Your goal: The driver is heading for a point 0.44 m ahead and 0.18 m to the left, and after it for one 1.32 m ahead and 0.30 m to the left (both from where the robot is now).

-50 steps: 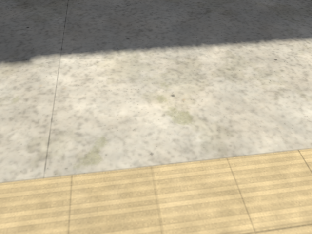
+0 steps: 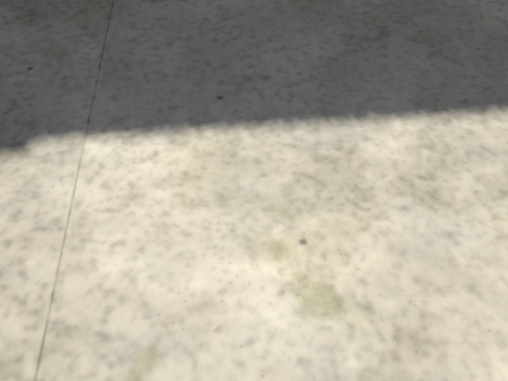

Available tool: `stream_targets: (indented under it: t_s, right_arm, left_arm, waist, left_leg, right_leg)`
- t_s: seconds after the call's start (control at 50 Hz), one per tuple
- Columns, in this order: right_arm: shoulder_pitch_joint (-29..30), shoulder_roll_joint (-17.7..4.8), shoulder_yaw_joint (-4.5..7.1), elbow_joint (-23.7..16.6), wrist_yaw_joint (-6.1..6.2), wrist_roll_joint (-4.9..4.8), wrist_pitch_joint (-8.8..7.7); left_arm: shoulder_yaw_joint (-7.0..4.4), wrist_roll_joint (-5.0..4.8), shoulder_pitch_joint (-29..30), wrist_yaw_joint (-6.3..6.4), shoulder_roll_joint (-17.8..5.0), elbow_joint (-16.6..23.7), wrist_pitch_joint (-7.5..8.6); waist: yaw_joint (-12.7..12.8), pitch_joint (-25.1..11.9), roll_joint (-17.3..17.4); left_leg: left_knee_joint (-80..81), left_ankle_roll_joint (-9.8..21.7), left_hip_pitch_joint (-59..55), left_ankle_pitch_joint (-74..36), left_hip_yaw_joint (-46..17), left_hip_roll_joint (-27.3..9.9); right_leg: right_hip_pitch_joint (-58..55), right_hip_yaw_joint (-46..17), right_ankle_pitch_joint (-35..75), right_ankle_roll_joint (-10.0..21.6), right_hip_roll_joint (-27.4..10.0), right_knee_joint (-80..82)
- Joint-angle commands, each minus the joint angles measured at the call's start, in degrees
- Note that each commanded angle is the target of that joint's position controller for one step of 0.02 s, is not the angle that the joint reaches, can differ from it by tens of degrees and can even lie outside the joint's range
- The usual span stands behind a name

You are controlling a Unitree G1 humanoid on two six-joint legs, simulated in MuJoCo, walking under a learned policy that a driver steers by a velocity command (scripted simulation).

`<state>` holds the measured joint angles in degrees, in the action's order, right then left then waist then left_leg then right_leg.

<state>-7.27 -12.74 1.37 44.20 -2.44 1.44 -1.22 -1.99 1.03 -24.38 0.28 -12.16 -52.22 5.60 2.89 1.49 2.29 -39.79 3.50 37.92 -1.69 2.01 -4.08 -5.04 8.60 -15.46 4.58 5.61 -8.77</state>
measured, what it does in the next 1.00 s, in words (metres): walks ahead, turning left: left foot, then right foot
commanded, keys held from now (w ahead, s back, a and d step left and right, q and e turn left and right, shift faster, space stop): w+q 0.40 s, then q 0.20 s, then no key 0.40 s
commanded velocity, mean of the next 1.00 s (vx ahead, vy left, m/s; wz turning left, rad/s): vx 0.31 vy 0.00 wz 0.42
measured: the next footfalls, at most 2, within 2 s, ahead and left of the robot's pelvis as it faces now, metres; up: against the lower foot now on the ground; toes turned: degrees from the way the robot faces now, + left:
left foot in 0.12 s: +0.24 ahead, +0.09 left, +0.00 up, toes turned +7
right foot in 0.62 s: +0.55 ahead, +0.00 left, +0.00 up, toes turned +26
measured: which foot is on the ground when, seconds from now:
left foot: up 0.00-0.10, down 0.12-0.62, up 0.64-1.00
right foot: down 0.00-0.14, up 0.16-0.60, down 0.62-1.00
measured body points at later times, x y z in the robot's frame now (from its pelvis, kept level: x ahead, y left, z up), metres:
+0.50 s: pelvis +0.29 +0.05 +0.00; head +0.32 +0.07 +0.45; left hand +0.42 +0.32 -0.10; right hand +0.35 -0.23 -0.12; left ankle +0.20 +0.08 -0.74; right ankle +0.50 -0.08 -0.68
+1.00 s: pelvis +0.41 +0.05 -0.01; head +0.42 +0.05 +0.44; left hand +0.37 +0.31 -0.13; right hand +0.62 -0.13 -0.13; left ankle +0.37 +0.15 -0.73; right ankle +0.53 -0.01 -0.74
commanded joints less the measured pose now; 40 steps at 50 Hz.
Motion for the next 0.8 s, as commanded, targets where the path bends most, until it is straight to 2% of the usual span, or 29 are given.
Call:
stream_targets:
  t_s: [0.02,0.06,0.08,0.1,0.12,0.14,0.16,0.18,0.2,0.22,0.24,0.28,0.32,0.4,0.46,0.52,0.54,0.56,0.58,0.6,0.62,0.64,0.66,0.68,0.7,0.72,0.74,0.76,0.8]
  right_arm:
    - [7.1,-2.8,0.39,-5.6,-0.36,0.2,-1.09]
    - [4.0,-3.7,0.88,-5.0,-0.19,0.5,-0.97]
    - [0.3,-4.5,1.34,-4.0,0.03,0.66,-1.0]
    - [-6.1,-5.9,2.12,-2.2,0.26,0.87,-1.33]
    - [-15.4,-8.3,3.39,0.6,0.74,1.6,-1.71]
    - [-21.4,-14.6,5.35,1.1,1.7,1.91,-1.51]
    - [-18.1,-16.5,5.88,0.2,1.66,-0.1,-1.0]
    - [-16.3,-14.7,5.73,0.8,1.84,-1.32,-0.5]
    - [-13.5,-12.1,5.09,0.8,2.13,-1.31,-0.42]
    - [-11.4,-9.7,4.43,0.9,2.14,-1.07,-0.5]
    - [-10.0,-8.4,4.01,0.9,2.28,-1.35,-0.83]
    - [-9.9,-8.1,3.73,0.8,2.11,-1.56,-1.87]
    - [-11.5,-9.9,4.18,1.3,2.0,-1.61,-2.4]
    - [-16.3,-10.5,4.44,2.2,1.98,-1.64,-2.23]
    - [-19.5,-10.8,4.57,2.8,2.49,-1.57,-1.73]
    - [-21.2,-10.9,4.58,2.8,3.14,-0.96,-0.84]
    - [-20.7,-11.0,4.64,2.5,3.42,-0.69,-0.61]
    - [-18.8,-11.4,4.79,1.7,3.73,-0.46,-0.51]
    - [-16.4,-12.2,4.99,0.7,3.87,-0.4,-0.68]
    - [-14.1,-12.8,5.16,0.0,3.65,-0.93,-1.13]
    - [-13.8,-10.7,4.61,-1.4,3.17,-1.82,-1.82]
    - [-21.7,-4.6,3.52,-2.1,3.47,-2.82,-1.81]
    - [-27.7,-9.1,4.12,-1.4,4.23,-2.52,-0.95]
    - [-25.3,-11.0,4.51,1.0,4.31,-0.89,0.2]
    - [-20.2,-10.4,4.36,0.5,3.74,-0.22,0.74]
    - [-17.6,-8.9,4.05,-0.1,3.22,-0.27,1.28]
    - [-17.1,-7.8,3.71,-0.1,2.62,-0.05,2.12]
    - [-17.9,-7.0,3.47,0.4,2.3,0.06,2.89]
    - [-18.1,-6.4,3.17,0.5,2.24,-0.28,3.55]
  left_arm:
    - [-1.27,0.36,-3.5,1.04,-7.4,0.4,0.2]
    - [-1.51,0.53,-2.3,1.62,-9.1,0.1,-0.22]
    - [-1.74,0.73,-1.7,1.87,-10.2,0.0,-0.61]
    - [-1.96,0.9,-1.4,1.99,-11.1,0.1,-1.13]
    - [-1.96,0.61,-0.1,2.01,-11.4,1.0,-1.36]
    - [-1.04,-0.29,-1.1,1.48,-7.7,4.0,-0.94]
    - [-1.3,-0.51,-0.2,0.49,-7.3,6.8,-0.42]
    - [-1.48,0.51,5.7,0.09,-8.9,7.8,0.04]
    - [-1.08,-0.18,8.1,-0.24,-8.3,8.8,0.81]
    - [-1.08,-0.1,7.9,-0.24,-7.9,8.5,0.87]
    - [-1.01,0.9,7.6,-0.24,-7.5,8.6,-0.11]
    - [-0.78,2.02,5.8,-0.62,-6.5,8.4,-2.39]
    - [-0.67,2.01,8.1,-0.88,-6.0,9.6,-3.43]
    - [-0.5,1.57,18.8,-1.09,-6.1,13.2,-3.59]
    - [-0.07,1.0,23.4,-1.07,-5.8,14.8,-3.19]
    - [0.35,0.42,26.3,-0.75,-6.0,16.1,-2.46]
    - [0.28,0.34,25.5,-0.58,-6.7,16.1,-2.2]
    - [0.0,0.3,22.8,-0.33,-7.8,15.4,-1.9]
    - [-0.46,0.29,18.3,0.09,-9.3,14.0,-1.53]
    - [-0.83,0.45,12.4,0.69,-10.5,12.5,-0.81]
    - [-1.34,1.14,4.9,1.33,-12.9,11.4,0.17]
    - [-1.71,1.65,3.0,1.47,-16.7,12.3,-0.07]
    - [-2.47,-0.05,3.7,1.05,-16.3,12.8,-1.29]
    - [-1.41,-0.65,8.3,0.92,-10.9,14.4,-1.94]
    - [-0.15,-0.71,11.8,0.96,-6.7,14.5,-2.22]
    - [0.36,-0.32,12.9,1.02,-5.6,14.0,-2.41]
    - [0.36,-0.38,13.1,1.18,-5.9,13.2,-2.47]
    - [0.1,-0.22,12.7,1.05,-6.8,12.3,-2.49]
    - [-0.02,0.22,12.7,0.73,-7.3,11.4,-2.2]
  waist:
    - [0.3,4.2,-5.3]
    - [-1.8,1.7,-6.6]
    - [-3.6,-0.6,-7.4]
    - [-6.3,-4.2,-7.3]
    - [-10.8,-9.2,-5.3]
    - [-11.5,-16.0,3.5]
    - [-8.2,-19.5,11.3]
    - [-8.8,-12.6,2.0]
    - [-7.2,-6.1,-0.8]
    - [-4.4,-2.0,-4.3]
    - [-2.4,-0.4,-4.3]
    - [-1.0,-1.6,-2.3]
    - [-1.0,-1.1,-1.5]
    - [-4.6,1.0,0.4]
    - [-6.5,0.5,0.9]
    - [-7.9,-0.8,2.3]
    - [-7.4,-1.2,2.9]
    - [-5.8,-1.9,3.4]
    - [-3.6,-3.2,3.6]
    - [-0.3,-5.1,2.5]
    - [2.5,-11.0,-1.1]
    - [-1.4,-19.0,-14.6]
    - [-2.7,-27.1,-17.9]
    - [-3.7,-21.0,-8.4]
    - [-3.5,-13.9,-5.2]
    - [-3.9,-10.3,-5.6]
    - [-4.4,-7.9,-7.8]
    - [-4.9,-7.3,-9.1]
    - [-5.9,-8.3,-9.0]
  left_leg:
    - [4.3,2.2,-0.3,2.9,3.1,2.0]
    - [5.3,4.5,-5.9,9.0,5.8,5.5]
    - [5.7,5.8,-10.2,12.3,6.7,7.6]
    - [7.9,7.3,-17.6,13.7,6.3,9.3]
    - [11.0,9.9,-31.3,13.4,2.1,7.9]
    - [11.6,15.6,-47.5,17.4,-18.8,-7.1]
    - [21.3,23.5,-56.7,12.6,-48.1,-17.1]
    - [22.5,21.1,-53.0,13.3,-39.8,-14.4]
    - [23.9,18.8,-44.5,9.5,-32.2,-13.0]
    - [25.4,15.8,-37.0,3.9,-27.0,-10.0]
    - [26.1,14.1,-32.0,-0.6,-23.0,-7.0]
    - [26.9,13.5,-28.4,-5.3,-19.0,-4.1]
    - [28.0,13.3,-26.6,-6.3,-17.2,-2.4]
    - [28.4,10.6,-28.5,-5.7,-17.3,-0.4]
    - [23.0,8.1,-32.1,-22.1,-16.2,0.5]
    - [17.9,6.1,-35.0,-27.6,-17.5,1.0]
    - [16.1,5.4,-35.5,-27.4,-18.7,0.9]
    - [13.8,4.3,-35.0,-27.6,-20.0,0.9]
    - [10.2,3.0,-33.9,-29.4,-20.9,1.4]
    - [3.4,1.6,-32.3,-28.9,-20.4,3.5]
    - [-8.2,0.3,-26.6,-15.9,-18.6,5.8]
    - [-25.7,-1.0,-15.3,36.5,-10.5,13.9]
    - [-35.4,-0.9,-10.7,41.3,-9.1,14.3]
    - [-37.7,-1.6,-10.0,34.8,-10.5,11.3]
    - [-35.3,-2.5,-9.2,31.6,-9.5,10.2]
    - [-32.9,-3.4,-9.2,30.0,-9.3,8.9]
    - [-30.2,-4.1,-10.9,28.6,-9.1,8.0]
    - [-29.1,-4.4,-13.8,27.3,-8.0,8.7]
    - [-25.2,-4.5,-16.7,26.4,-7.4,9.1]
  right_leg:
    - [-1.2,-1.8,38.3,2.7,-18.1,-1.8]
    - [-3.8,0.0,56.4,2.0,-18.7,-9.4]
    - [-4.4,0.9,63.5,1.8,-18.9,-15.8]
    - [-2.9,1.8,63.5,1.7,-18.9,-25.6]
    - [5.5,2.8,53.4,0.8,-17.8,-39.3]
    - [22.8,4.1,25.1,-1.1,-12.7,-59.8]
    - [42.0,-4.6,-15.3,-2.9,-0.8,-74.9]
    - [48.7,-12.0,-9.5,-2.2,-5.8,-74.5]
    - [48.1,-11.4,-4.3,-2.3,-8.2,-70.1]
    - [44.8,-11.0,-2.4,-2.7,-9.9,-64.4]
    - [41.7,-11.2,-2.3,-3.7,-11.0,-60.9]
    - [38.1,-10.3,-1.9,-5.3,-11.2,-57.5]
    - [39.4,-9.3,0.8,-6.5,-11.2,-53.3]
    - [43.6,-8.6,11.2,-7.8,-10.8,-41.1]
    - [42.5,-8.0,14.7,-7.4,-8.1,-34.2]
    - [39.2,-7.9,15.0,-6.3,-4.8,-28.5]
    - [36.8,-8.8,14.2,-5.6,-4.1,-26.1]
    - [32.4,-9.8,13.0,-4.7,-3.5,-23.4]
    - [26.5,-10.3,12.3,-3.6,-2.8,-20.9]
    - [18.7,-10.4,17.3,-2.5,-3.4,-15.8]
    - [5.4,-15.6,29.6,-0.4,-11.7,-16.2]
    - [-8.7,-31.0,65.4,5.4,-30.7,-23.2]
    - [-9.7,-44.1,64.8,12.8,-34.9,-20.6]
    - [-2.2,-39.0,53.1,11.8,-30.6,-17.8]
    - [4.6,-31.0,46.2,9.7,-26.0,-15.6]
    - [8.6,-26.2,43.7,8.1,-23.0,-13.6]
    - [12.6,-22.2,42.2,7.4,-20.5,-11.7]
    - [15.9,-19.6,42.6,7.0,-19.2,-10.7]
    - [18.3,-17.1,42.0,7.4,-18.4,-9.9]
